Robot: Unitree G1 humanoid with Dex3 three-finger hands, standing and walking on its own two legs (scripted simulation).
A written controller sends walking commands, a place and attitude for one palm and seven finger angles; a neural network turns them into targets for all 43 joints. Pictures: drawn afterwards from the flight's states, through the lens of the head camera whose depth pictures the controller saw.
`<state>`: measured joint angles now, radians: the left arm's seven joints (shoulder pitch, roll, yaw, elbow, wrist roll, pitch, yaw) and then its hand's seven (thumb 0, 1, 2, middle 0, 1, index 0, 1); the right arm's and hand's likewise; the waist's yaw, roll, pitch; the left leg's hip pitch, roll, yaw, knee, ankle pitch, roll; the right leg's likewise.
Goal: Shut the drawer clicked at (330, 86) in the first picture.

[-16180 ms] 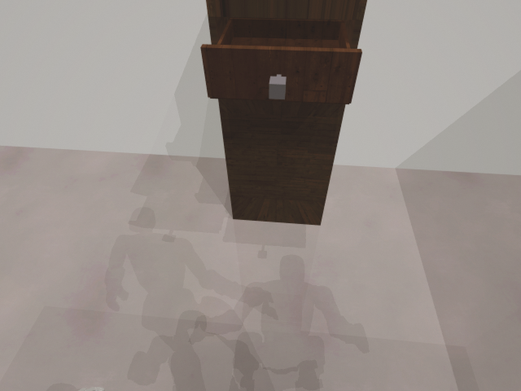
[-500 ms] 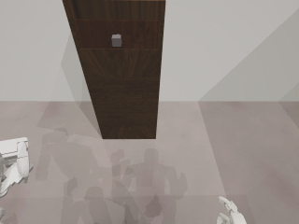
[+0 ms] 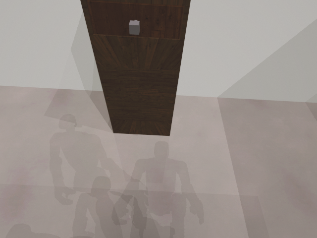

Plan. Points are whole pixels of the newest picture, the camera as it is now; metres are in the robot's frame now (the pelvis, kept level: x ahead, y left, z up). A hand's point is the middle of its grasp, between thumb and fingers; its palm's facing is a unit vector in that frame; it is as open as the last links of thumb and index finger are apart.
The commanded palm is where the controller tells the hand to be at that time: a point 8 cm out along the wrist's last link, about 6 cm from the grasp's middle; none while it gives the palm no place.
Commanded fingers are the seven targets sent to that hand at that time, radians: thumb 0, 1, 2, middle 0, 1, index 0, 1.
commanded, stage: let the arm hang, fingers relaxed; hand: left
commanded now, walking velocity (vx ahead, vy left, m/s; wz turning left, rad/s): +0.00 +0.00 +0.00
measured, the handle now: (135, 25) +0.87 +0.17 +0.09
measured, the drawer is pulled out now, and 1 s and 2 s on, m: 0.00 0.00 0.00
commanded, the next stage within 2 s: look to check the result in 0.66 s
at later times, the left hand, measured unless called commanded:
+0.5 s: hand out of the picture -0.01 +0.17 -0.17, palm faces +0.02 -0.98 -0.19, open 7.3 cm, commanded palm none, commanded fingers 0.00 0.90 0.90 -0.20 -0.30 -0.20 -0.30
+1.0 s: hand out of the picture +0.01 +0.18 -0.17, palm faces +0.02 -0.97 -0.24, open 7.4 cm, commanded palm none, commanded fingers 0.00 0.90 0.90 -0.20 -0.30 -0.20 -0.30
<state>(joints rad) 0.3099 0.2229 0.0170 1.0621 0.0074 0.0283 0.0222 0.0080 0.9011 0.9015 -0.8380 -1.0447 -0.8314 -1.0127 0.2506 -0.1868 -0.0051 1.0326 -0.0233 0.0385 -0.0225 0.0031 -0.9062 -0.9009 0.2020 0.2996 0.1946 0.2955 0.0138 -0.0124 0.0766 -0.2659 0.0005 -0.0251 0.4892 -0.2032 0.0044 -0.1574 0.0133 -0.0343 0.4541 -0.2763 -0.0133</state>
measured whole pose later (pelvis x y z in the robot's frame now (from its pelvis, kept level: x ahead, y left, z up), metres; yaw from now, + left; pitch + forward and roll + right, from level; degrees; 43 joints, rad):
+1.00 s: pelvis -0.01 -0.01 +0.00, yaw -1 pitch -2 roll +0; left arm 0.23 0.19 0.03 1.16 0.01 -0.01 0.02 0.00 0.90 0.90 -0.20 -0.30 -0.20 -0.30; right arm 0.24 -0.20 -0.02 1.12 -0.02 0.02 -0.03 0.00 -0.91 -0.90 0.20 0.30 0.19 0.30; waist -0.01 0.03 0.06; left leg -0.22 0.01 -0.01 0.41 -0.16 -0.01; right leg -0.13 0.02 -0.02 0.41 -0.24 -0.03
